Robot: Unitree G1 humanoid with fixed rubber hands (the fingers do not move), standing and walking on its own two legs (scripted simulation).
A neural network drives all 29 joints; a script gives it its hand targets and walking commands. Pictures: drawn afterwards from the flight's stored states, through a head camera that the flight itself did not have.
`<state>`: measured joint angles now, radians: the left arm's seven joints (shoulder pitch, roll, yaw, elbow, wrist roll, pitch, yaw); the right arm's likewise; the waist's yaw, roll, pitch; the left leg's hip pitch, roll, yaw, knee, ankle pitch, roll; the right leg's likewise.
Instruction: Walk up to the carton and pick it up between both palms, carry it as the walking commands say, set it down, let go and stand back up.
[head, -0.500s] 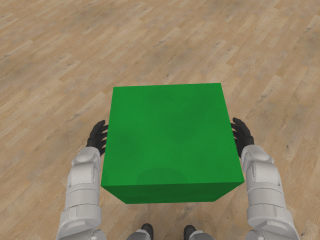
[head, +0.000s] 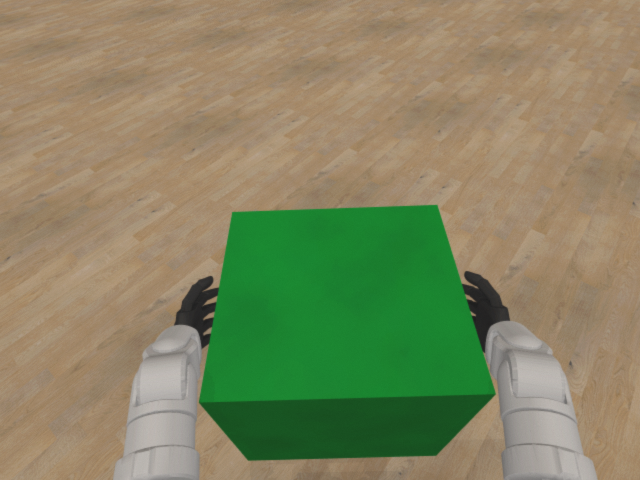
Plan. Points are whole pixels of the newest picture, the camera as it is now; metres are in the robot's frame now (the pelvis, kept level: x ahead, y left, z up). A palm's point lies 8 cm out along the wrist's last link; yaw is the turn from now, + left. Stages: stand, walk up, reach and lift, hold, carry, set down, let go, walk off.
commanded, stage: reach and lift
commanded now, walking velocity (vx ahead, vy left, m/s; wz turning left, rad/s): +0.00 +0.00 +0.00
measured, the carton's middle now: (338, 338) +0.32 +0.00 -0.06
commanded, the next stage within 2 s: hold in 1.18 s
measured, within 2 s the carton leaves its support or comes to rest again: neither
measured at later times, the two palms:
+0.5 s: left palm (185, 335) +0.28 +0.20 +0.04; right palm (502, 336) +0.27 -0.20 +0.04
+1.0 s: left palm (185, 336) +0.27 +0.20 +0.04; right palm (502, 338) +0.27 -0.20 +0.04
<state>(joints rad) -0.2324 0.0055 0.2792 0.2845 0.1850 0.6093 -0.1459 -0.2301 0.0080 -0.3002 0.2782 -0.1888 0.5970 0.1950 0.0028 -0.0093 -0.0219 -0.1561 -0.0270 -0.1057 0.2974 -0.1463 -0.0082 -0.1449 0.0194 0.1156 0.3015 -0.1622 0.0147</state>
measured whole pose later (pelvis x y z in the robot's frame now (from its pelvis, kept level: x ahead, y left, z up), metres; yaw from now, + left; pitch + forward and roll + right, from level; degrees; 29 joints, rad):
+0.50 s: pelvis -0.01 +0.00 +0.00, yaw +0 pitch -5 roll +0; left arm -0.21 0.01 0.26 0.17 0.18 0.73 -0.15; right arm -0.20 0.00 -0.26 0.17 -0.17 0.71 0.18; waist -0.01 0.00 0.03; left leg -0.05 -0.02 -0.10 0.27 -0.14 -0.01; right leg -0.04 0.02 0.11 0.27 -0.15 0.01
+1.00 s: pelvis +0.01 +0.00 +0.00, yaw +0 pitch -4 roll +0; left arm -0.12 0.01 0.22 0.06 0.16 0.76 -0.15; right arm -0.11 -0.01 -0.21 0.07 -0.14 0.73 0.17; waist -0.01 0.00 0.03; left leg -0.03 -0.03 -0.10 0.23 -0.13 0.00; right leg -0.01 0.01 0.11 0.22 -0.14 0.01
